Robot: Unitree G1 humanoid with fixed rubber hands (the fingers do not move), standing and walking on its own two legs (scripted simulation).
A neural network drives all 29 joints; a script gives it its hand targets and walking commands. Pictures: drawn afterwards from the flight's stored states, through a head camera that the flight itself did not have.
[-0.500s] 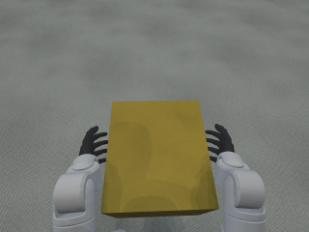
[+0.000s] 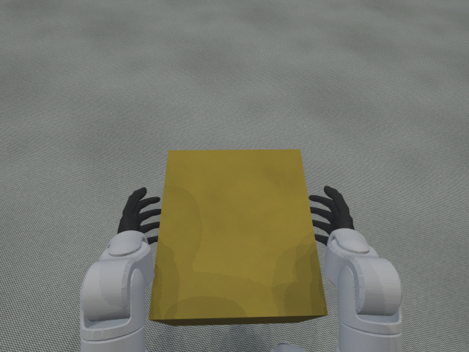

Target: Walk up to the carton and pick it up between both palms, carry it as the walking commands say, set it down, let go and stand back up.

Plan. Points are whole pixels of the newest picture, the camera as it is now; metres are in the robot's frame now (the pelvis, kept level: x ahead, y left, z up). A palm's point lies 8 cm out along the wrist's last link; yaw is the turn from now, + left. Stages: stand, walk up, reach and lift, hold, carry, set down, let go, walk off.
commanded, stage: carry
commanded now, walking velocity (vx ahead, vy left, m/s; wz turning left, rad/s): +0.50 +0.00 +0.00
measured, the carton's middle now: (235, 240) +0.31 +0.00 +0.00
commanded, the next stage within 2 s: none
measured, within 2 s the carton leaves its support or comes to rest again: neither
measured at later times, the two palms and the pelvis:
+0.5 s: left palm (166, 98) +0.58 +0.14 +0.10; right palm (304, 94) +0.61 -0.16 +0.09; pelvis +0.33 -0.03 +0.00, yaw +3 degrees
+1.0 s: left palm (187, 54) +0.77 +0.11 +0.09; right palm (305, 55) +0.77 -0.19 +0.10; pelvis +0.50 -0.05 -0.01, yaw -1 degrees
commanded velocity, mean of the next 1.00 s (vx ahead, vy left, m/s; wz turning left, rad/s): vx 0.14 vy -0.04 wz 0.00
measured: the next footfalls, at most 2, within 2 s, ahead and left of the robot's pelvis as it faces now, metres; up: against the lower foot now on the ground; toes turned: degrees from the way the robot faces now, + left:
right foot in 0.14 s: +0.26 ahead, -0.13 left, +0.00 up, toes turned -8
left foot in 0.54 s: +0.56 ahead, +0.05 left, +0.00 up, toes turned -17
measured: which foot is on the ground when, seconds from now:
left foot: down 0.00-0.14, up 0.16-0.52, down 0.54-1.00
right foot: up 0.00-0.12, down 0.14-0.58, up 0.60-0.72, down 0.74-1.00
